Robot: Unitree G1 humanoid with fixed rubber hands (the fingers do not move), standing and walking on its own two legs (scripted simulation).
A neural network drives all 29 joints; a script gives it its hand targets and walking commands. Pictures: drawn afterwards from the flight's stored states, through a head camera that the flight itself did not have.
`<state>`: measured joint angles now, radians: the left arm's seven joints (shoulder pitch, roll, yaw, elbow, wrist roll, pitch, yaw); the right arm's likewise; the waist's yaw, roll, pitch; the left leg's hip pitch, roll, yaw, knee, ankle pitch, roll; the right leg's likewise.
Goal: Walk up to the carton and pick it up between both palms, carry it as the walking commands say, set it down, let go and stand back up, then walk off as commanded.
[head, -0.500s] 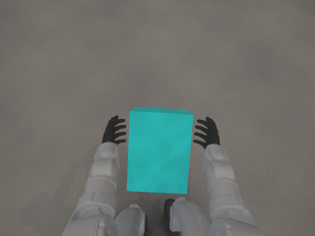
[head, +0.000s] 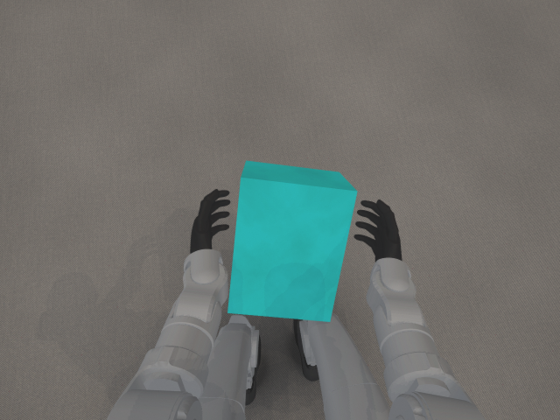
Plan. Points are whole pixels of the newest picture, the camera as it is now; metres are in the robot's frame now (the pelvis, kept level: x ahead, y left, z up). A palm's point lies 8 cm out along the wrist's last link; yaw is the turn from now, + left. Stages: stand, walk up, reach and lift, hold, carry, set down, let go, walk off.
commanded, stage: set down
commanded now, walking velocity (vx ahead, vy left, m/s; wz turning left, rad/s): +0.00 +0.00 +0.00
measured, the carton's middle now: (286, 238) +0.37 -0.03 -0.24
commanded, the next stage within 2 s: none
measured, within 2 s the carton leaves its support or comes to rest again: neither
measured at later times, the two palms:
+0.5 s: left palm (221, 227) +0.38 +0.09 -0.19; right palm (373, 231) +0.36 -0.18 -0.18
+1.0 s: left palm (228, 222) +0.41 +0.09 -0.27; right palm (361, 231) +0.38 -0.19 -0.26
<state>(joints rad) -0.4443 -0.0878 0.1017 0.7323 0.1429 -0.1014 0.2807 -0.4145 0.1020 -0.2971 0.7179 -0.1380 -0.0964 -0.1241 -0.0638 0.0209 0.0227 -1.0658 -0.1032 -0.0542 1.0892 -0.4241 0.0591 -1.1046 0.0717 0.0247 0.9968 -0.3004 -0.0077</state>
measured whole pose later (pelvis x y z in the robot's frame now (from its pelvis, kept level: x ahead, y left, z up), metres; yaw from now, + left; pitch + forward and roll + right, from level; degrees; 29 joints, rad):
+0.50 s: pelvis -0.02 -0.03 -0.07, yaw +1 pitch +33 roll +1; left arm -0.70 0.00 0.17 0.82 0.08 -0.04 0.26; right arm -0.66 0.09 -0.26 0.72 -0.10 -0.04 -0.23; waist -0.08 0.01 0.01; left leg -1.43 -0.11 -0.03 1.35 -0.49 0.02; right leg -1.50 0.08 0.01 1.30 -0.37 -0.02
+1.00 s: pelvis -0.04 -0.02 -0.15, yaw +1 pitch +39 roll +0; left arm -0.91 0.04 0.22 0.84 0.08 0.06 0.26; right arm -0.84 0.07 -0.34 0.73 -0.10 0.04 -0.20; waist -0.11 0.01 -0.02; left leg -1.80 -0.12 -0.01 1.64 -0.53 0.02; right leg -1.85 0.08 0.01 1.56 -0.39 -0.01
